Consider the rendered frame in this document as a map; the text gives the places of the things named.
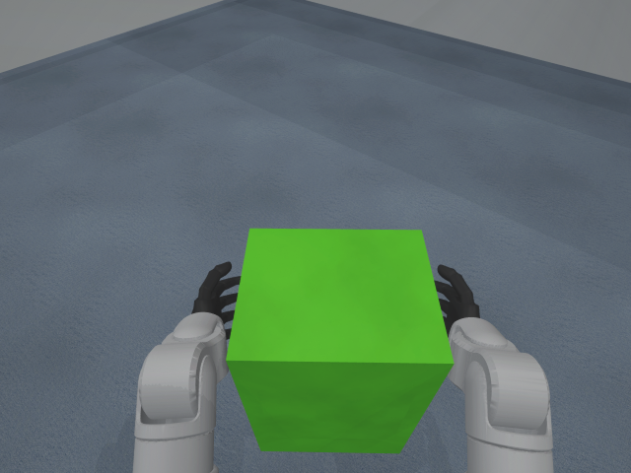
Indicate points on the robot right forearm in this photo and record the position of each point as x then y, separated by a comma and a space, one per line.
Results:
507, 401

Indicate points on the carton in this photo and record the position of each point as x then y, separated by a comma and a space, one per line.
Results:
338, 342

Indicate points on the robot left forearm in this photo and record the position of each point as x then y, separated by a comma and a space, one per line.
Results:
176, 398

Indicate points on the robot left hand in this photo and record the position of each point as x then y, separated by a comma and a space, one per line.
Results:
209, 299

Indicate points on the robot right hand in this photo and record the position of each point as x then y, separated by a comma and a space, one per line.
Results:
461, 303

